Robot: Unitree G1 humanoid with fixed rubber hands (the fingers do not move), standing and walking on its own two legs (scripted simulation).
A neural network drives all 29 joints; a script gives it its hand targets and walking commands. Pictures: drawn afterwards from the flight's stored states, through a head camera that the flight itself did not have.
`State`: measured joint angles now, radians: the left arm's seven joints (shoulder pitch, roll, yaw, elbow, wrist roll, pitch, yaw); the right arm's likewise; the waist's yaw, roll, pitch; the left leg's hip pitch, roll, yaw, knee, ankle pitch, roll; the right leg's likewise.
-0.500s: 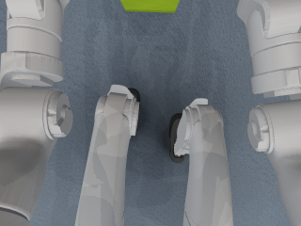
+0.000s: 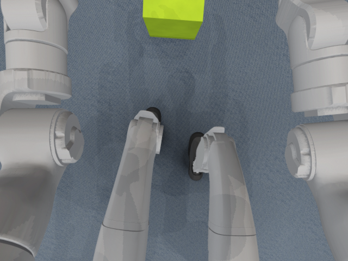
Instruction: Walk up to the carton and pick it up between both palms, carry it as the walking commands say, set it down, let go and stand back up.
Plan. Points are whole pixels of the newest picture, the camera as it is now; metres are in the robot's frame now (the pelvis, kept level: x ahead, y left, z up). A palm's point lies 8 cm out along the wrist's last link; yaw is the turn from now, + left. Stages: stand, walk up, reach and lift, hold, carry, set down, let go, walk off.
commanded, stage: set down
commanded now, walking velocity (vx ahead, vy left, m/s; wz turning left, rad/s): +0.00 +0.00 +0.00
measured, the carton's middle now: out of the picture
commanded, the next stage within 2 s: let go in 0.16 s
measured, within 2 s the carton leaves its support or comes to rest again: neither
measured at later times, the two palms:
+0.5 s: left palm (21, 30) +0.43 +0.26 -0.04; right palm (315, 45) +0.47 -0.13 -0.03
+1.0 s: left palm out of the picture +0.26 +0.25 +0.09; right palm out of the picture +0.32 -0.19 +0.09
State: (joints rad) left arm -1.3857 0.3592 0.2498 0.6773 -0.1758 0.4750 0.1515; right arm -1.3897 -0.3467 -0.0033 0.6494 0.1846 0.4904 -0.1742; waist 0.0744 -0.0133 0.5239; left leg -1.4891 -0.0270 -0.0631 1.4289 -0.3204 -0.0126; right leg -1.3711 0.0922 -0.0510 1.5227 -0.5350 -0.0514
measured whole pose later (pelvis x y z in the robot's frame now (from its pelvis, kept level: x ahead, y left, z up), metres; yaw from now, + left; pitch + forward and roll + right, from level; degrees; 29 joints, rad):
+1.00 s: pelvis +0.10 -0.01 +0.16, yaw +5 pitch +2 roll -1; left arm 0.09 0.21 0.06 0.39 0.01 0.19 -0.08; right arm 0.10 -0.14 -0.09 0.42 0.02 0.15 0.01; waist 0.07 -0.01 0.12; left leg -0.51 -0.05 -0.11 0.72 -0.24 -0.01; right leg -0.36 0.05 -0.05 0.74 -0.41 -0.05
